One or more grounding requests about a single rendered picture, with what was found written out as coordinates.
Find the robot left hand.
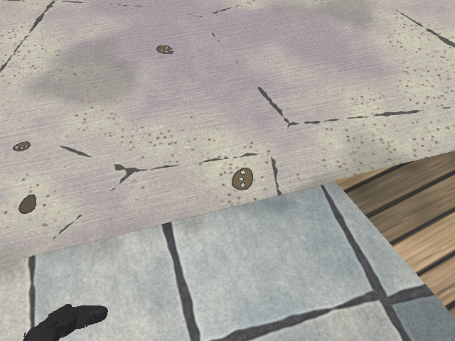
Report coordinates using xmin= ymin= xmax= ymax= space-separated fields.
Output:
xmin=23 ymin=304 xmax=108 ymax=341

